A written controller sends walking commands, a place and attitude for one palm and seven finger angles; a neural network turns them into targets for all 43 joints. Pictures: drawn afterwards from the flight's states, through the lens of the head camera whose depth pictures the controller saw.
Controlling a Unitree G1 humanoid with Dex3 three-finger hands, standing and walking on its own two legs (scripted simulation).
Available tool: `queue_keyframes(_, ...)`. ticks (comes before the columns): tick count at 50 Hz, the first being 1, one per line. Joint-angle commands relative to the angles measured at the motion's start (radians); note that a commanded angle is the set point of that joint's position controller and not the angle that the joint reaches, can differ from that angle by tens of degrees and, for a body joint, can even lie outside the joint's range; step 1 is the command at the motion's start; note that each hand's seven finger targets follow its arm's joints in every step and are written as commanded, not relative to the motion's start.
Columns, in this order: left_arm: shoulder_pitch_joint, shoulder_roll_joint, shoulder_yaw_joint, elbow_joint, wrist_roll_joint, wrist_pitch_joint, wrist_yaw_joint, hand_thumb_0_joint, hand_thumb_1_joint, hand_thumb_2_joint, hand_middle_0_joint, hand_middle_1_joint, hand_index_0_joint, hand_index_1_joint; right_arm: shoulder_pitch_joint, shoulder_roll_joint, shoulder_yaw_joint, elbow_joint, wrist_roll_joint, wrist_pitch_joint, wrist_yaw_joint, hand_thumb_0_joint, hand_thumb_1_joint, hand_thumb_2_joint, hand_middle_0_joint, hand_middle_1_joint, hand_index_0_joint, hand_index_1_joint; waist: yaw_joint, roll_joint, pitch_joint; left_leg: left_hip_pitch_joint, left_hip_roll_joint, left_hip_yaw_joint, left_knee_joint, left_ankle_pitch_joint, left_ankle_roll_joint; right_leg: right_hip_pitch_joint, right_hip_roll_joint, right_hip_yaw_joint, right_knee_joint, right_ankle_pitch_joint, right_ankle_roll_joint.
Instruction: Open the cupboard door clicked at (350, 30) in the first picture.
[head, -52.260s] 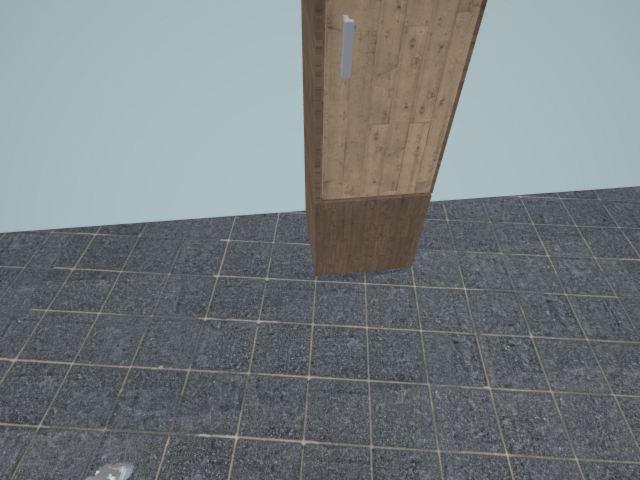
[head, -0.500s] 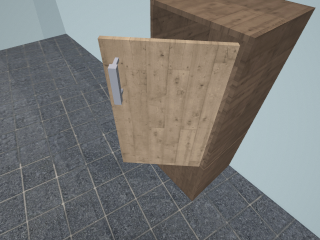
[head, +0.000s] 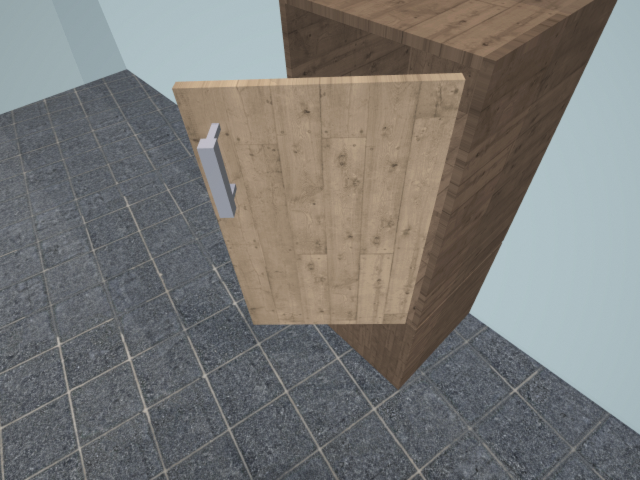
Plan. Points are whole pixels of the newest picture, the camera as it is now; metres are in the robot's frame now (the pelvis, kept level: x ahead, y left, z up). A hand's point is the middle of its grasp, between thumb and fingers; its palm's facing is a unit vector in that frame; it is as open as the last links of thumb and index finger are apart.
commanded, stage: look again from close up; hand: left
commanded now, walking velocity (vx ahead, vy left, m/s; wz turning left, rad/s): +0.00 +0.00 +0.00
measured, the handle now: (221, 171) +0.48 +0.16 +0.14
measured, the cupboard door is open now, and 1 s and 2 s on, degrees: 46 46 46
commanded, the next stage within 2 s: shuffle to correct the standing spot in 0.48 s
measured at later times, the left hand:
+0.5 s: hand out of the picture +0.09 +0.16 -0.16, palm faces +0.01 -0.97 -0.22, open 7.3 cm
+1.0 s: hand out of the picture +0.07 +0.16 -0.17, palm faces +0.02 -0.97 -0.24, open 7.4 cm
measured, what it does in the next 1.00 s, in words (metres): stands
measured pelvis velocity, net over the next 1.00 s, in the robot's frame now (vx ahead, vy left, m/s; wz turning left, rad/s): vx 0.01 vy -0.03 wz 0.01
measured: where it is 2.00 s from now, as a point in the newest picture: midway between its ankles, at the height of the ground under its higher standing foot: outside the picture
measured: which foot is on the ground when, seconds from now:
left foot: down 0.00-1.00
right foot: down 0.00-1.00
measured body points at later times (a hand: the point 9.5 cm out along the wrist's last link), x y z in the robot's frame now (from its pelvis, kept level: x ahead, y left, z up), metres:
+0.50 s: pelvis +0.05 -0.02 +0.00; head +0.06 -0.03 +0.45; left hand +0.09 +0.21 -0.14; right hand +0.07 -0.25 -0.16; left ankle +0.00 +0.10 -0.74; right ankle +0.05 -0.12 -0.74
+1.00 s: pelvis +0.01 -0.03 -0.01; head +0.04 -0.03 +0.44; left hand +0.07 +0.21 -0.15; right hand +0.06 -0.27 -0.16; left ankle +0.00 +0.10 -0.74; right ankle +0.05 -0.12 -0.74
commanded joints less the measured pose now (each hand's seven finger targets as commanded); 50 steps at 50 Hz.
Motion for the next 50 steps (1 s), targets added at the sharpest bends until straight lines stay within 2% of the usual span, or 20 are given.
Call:
queue_keyframes(1,-0.008,0.143,0.027,-0.031,-0.004,-0.032,0.016,0.0,0.9,0.9,-0.2,-0.3,-0.2,-0.3,0.002,-0.077,-0.005,-0.039,0.0,-0.039,-0.004,0.0,-0.9,-0.9,0.2,0.3,0.2,0.3,0.003,-0.045,0.02,-0.049,0.112,-0.145,-0.158,-0.059,0.012,0.063,-0.075,0.107,-0.122,-0.07,-0.054)
queue_keyframes(6,-0.025,0.142,0.024,-0.004,-0.008,-0.036,0.019,0.0,0.9,0.9,-0.2,-0.3,-0.2,-0.3,0.012,-0.067,0.001,0.003,0.002,-0.044,-0.01,0.0,-0.9,-0.9,0.2,0.3,0.2,0.3,0.005,-0.011,0.002,-0.015,0.121,-0.128,-0.148,0.045,0.003,0.114,-0.081,0.087,-0.109,0.054,-0.053)
queue_keyframes(8,-0.032,0.142,0.023,0.001,-0.007,-0.037,0.021,0.0,0.9,0.9,-0.2,-0.3,-0.2,-0.3,0.009,-0.065,0.002,0.013,0.002,-0.043,-0.011,0.0,-0.9,-0.9,0.2,0.3,0.2,0.3,0.005,-0.02,0.009,-0.006,0.122,-0.122,-0.141,0.074,0.001,0.125,-0.085,0.088,-0.109,0.106,-0.054)
queue_keyframes(21,-0.055,0.138,0.024,0.017,-0.008,-0.039,0.024,0.0,0.9,0.9,-0.2,-0.3,-0.2,-0.3,-0.009,-0.06,0.002,0.049,0.001,-0.041,-0.019,0.0,-0.9,-0.9,0.2,0.3,0.2,0.3,0.0,-0.054,-0.001,0.06,0.129,-0.105,-0.128,0.148,-0.012,0.15,-0.086,0.082,-0.113,0.231,-0.053)
queue_keyframes(29,-0.052,0.147,0.029,0.023,-0.008,-0.042,0.025,0.0,0.9,0.9,-0.2,-0.3,-0.2,-0.3,-0.025,-0.066,-0.001,0.06,0.001,-0.041,-0.023,0.0,-0.9,-0.9,0.2,0.3,0.2,0.3,0.0,-0.028,-0.012,0.09,0.132,-0.098,-0.122,0.199,-0.016,0.172,-0.09,0.078,-0.113,0.306,-0.059)
queue_keyframes(33,-0.049,0.147,0.036,0.011,-0.007,-0.033,0.032,0.0,0.9,0.9,-0.2,-0.3,-0.2,-0.3,-0.031,-0.051,-0.009,0.048,0.005,-0.033,-0.032,0.0,-0.9,-0.9,0.2,0.3,0.2,0.3,0.0,-0.018,-0.028,0.119,0.147,-0.093,-0.094,0.372,-0.02,0.162,-0.093,0.077,-0.066,0.452,-0.052)
queue_keyframes(36,-0.041,0.161,0.048,-0.004,-0.006,-0.022,0.034,0.0,0.9,0.9,-0.2,-0.3,-0.2,-0.3,-0.035,-0.063,-0.021,0.03,0.005,-0.02,-0.036,0.0,-0.9,-0.9,0.2,0.3,0.2,0.3,0.001,-0.019,-0.055,0.127,0.151,-0.079,-0.049,0.402,-0.021,0.158,-0.099,0.085,-0.034,0.49,-0.055)
queue_keyframes(40,-0.045,0.176,0.062,-0.033,-0.001,-0.007,0.033,0.0,0.9,0.9,-0.2,-0.3,-0.2,-0.3,-0.051,-0.071,-0.037,0.002,0.002,0.0,-0.037,0.0,-0.9,-0.9,0.2,0.3,0.2,0.3,0.0,-0.041,-0.057,0.088,0.142,-0.066,0.015,0.325,-0.025,0.13,-0.111,0.108,-0.011,0.483,-0.067)
queue_keyframes(43,-0.056,0.187,0.069,-0.057,0.001,0.004,0.031,0.0,0.9,0.9,-0.2,-0.3,-0.2,-0.3,-0.053,-0.067,-0.045,-0.019,0.002,0.013,-0.035,0.0,-0.9,-0.9,0.2,0.3,0.2,0.3,-0.004,-0.074,-0.067,0.061,0.122,-0.062,0.069,0.214,-0.026,0.095,-0.135,0.145,-0.032,0.416,-0.09)
queue_keyframes(45,-0.075,0.2,0.074,-0.075,0.003,0.011,0.028,0.0,0.9,0.9,-0.2,-0.3,-0.2,-0.3,-0.05,-0.056,-0.049,-0.028,0.004,0.022,-0.032,0.0,-0.9,-0.9,0.2,0.3,0.2,0.3,-0.01,-0.117,-0.055,0.037,0.096,-0.055,0.116,0.102,-0.03,0.06,-0.167,0.181,-0.078,0.334,-0.114)
queue_keyframes(48,-0.111,0.209,0.08,-0.096,0.006,0.021,0.027,0.0,0.9,0.9,-0.2,-0.3,-0.2,-0.3,-0.036,-0.032,-0.051,-0.031,0.003,0.032,-0.025,0.0,-0.9,-0.9,0.2,0.3,0.2,0.3,-0.018,-0.177,-0.003,0.017,0.051,-0.044,0.165,-0.101,-0.037,-0.033,-0.218,0.242,-0.168,0.155,-0.161)
queue_keyframes(50,-0.138,0.206,0.084,-0.114,0.009,0.027,0.026,0.0,0.9,0.9,-0.2,-0.3,-0.2,-0.3,-0.017,-0.027,-0.053,-0.027,0.002,0.034,-0.021,0.0,-0.9,-0.9,0.2,0.3,0.2,0.3,-0.023,-0.189,0.005,0.032,0.052,-0.052,0.154,-0.129,-0.032,-0.079,-0.217,0.24,-0.19,0.042,-0.163)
